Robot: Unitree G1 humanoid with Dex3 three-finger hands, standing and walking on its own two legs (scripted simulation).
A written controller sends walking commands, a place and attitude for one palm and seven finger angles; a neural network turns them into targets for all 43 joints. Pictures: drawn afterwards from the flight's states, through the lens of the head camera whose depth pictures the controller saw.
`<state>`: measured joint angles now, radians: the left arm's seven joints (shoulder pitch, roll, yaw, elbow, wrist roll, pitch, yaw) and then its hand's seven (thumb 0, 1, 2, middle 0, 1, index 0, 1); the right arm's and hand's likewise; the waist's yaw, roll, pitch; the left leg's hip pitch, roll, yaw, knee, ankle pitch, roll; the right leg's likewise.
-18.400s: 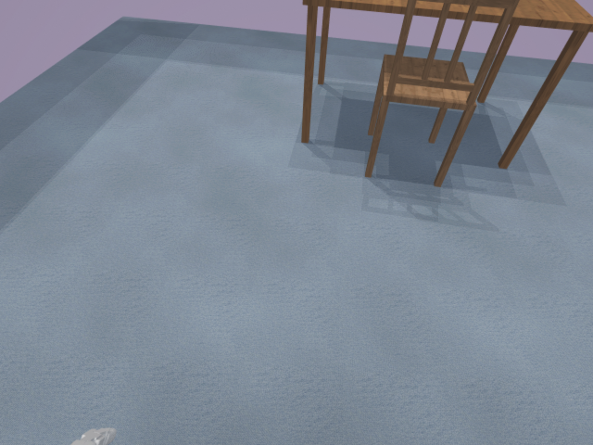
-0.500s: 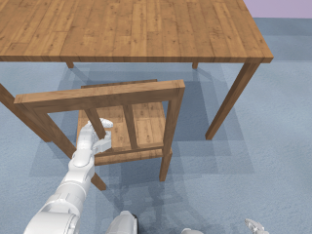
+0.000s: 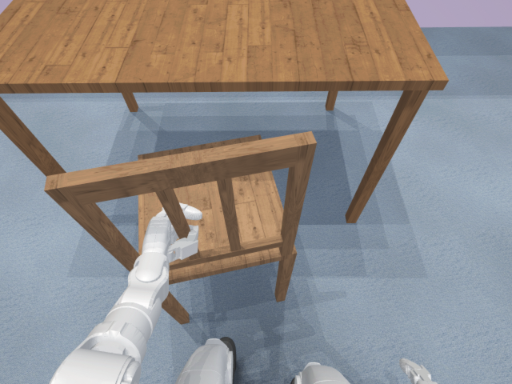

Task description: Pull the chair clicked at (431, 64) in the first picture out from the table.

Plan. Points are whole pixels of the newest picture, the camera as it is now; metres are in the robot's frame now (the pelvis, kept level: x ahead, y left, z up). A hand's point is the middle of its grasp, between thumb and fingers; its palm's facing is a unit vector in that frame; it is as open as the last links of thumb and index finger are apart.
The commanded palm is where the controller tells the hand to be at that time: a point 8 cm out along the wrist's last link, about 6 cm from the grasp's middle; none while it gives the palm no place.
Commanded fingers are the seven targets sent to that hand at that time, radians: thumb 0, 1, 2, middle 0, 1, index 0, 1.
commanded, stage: step backward, pulling the chair out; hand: left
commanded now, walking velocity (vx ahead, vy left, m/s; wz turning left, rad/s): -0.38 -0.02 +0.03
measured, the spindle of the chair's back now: (181, 227) +0.38 +0.15 -0.05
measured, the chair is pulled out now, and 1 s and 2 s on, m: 0.14 0.24 0.40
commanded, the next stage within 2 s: none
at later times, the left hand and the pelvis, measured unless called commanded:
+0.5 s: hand (191, 252) +0.33 +0.13 -0.05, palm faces +0.00 -0.98 -0.19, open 5.3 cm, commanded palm +0.30 +0.18 -0.05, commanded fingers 0.00 0.90 0.90 -0.50 -1.45 -0.50 -1.45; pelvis -0.03 -0.01 +0.01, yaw +0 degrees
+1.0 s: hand (181, 291) +0.26 +0.14 -0.05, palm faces +0.03 -0.98 -0.20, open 5.4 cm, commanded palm +0.23 +0.19 -0.05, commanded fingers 0.00 0.90 0.90 -0.50 -1.45 -0.50 -1.45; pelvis -0.10 -0.01 +0.00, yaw +2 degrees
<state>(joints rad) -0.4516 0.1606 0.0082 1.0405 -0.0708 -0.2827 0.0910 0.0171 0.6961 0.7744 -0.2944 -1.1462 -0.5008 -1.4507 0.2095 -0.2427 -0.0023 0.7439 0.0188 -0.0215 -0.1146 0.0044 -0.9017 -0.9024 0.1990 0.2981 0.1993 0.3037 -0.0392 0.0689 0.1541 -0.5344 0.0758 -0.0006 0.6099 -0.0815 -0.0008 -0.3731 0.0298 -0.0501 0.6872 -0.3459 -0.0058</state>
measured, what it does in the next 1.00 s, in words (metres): steps on the spot: left foot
